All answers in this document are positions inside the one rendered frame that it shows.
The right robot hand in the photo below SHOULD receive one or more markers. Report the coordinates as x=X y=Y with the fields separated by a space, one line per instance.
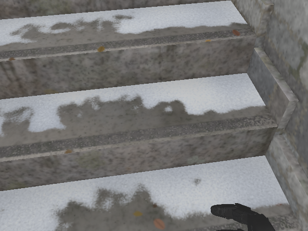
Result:
x=243 y=215

